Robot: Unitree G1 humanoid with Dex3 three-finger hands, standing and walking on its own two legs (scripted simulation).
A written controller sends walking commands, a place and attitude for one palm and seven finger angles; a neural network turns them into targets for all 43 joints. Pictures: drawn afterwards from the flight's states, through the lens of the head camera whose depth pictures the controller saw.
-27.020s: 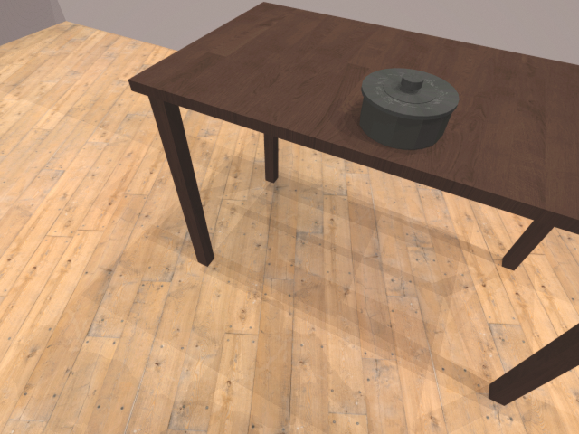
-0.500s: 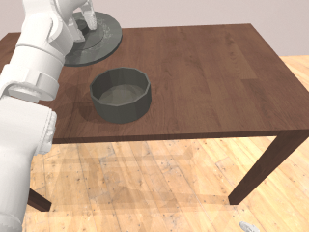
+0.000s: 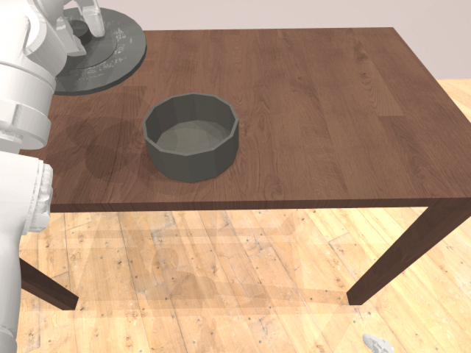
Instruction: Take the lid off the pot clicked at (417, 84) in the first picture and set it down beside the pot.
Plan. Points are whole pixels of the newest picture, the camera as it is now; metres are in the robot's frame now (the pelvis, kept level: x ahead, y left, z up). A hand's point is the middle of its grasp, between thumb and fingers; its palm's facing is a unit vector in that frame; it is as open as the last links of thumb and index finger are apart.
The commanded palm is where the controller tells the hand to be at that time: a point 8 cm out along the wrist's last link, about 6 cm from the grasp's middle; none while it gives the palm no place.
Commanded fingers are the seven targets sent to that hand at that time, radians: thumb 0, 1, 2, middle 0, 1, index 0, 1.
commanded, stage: move the lid sideways beside the pot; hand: left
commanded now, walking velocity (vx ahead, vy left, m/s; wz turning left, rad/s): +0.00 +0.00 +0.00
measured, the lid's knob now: (75, 33) +0.51 +0.23 +0.28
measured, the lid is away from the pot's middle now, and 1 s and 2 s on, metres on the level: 0.15 0.23 0.24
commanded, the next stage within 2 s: lower the lid onto the table in 1.06 s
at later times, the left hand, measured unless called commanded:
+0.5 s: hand (32, 37) +0.46 +0.26 +0.30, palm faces -0.13 -0.09 -0.99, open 6.8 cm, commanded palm +0.45 +0.26 +0.37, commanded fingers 0.00 0.79 0.85 -0.91 -1.01 -0.90 -1.02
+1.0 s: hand out of the picture +0.46 +0.30 +0.30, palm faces -0.14 -0.08 -0.99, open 6.8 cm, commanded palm +0.45 +0.30 +0.37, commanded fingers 0.00 0.79 0.85 -0.91 -1.01 -0.90 -1.02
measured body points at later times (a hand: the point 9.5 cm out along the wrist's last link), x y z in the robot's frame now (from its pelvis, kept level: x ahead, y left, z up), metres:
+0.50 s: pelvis +0.00 +0.00 +0.00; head +0.03 -0.01 +0.45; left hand +0.46 +0.26 +0.35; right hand +0.09 -0.26 -0.12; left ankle +0.01 +0.07 -0.74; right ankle -0.02 -0.13 -0.74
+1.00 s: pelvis +0.00 -0.01 +0.00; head +0.04 -0.02 +0.45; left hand +0.46 +0.30 +0.36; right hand +0.07 -0.28 -0.13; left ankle +0.01 +0.07 -0.74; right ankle -0.02 -0.13 -0.74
